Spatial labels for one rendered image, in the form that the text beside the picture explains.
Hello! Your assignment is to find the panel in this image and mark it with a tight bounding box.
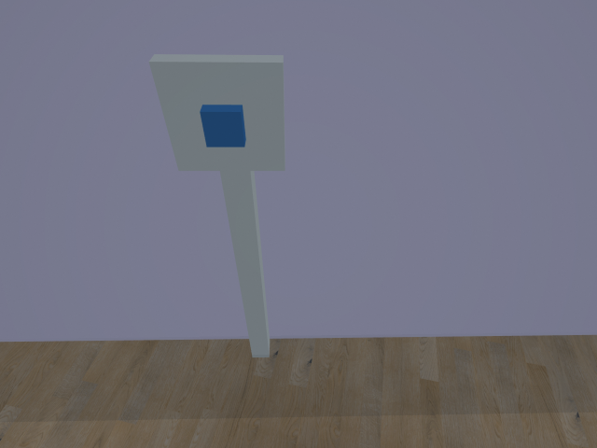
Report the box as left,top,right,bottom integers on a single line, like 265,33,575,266
149,54,285,357

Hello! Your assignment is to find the button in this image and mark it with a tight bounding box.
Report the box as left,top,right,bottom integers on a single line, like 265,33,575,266
200,105,246,147

